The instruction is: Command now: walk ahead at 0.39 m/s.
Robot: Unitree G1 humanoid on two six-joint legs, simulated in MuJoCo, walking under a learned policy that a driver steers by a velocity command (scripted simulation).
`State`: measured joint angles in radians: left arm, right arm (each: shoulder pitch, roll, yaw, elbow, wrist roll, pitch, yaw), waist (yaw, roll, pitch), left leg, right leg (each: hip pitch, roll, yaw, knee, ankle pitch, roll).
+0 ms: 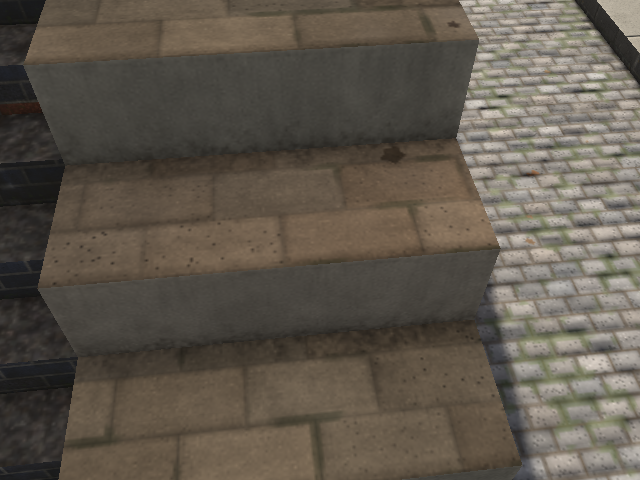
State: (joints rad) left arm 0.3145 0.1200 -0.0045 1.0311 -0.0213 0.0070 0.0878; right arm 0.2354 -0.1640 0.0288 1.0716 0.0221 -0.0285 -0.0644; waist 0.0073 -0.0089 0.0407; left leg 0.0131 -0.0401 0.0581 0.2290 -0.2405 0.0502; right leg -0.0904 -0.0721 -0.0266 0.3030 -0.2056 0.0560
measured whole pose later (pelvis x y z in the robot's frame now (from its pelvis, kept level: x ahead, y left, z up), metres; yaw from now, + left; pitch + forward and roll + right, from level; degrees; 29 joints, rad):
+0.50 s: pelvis +0.02 -0.01 +0.00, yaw +0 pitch +1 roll +0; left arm 0.18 0.16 0.00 0.95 -0.02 -0.02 0.07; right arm 0.20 -0.20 0.04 0.99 0.01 -0.03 -0.07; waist 0.00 -0.01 0.03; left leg 0.06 -0.03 0.05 0.17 -0.24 0.03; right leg -0.06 -0.06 -0.06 0.27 -0.23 0.05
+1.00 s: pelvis -0.01 -0.02 +0.00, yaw +0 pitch +0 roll +0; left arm 0.20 0.24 0.05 0.98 -0.02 0.03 0.05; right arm 0.15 -0.25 -0.01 0.94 -0.01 0.07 -0.11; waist 0.01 -0.01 0.06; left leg -0.08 0.00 0.06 0.37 -0.29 0.01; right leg -0.17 -0.07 -0.14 0.42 -0.24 0.02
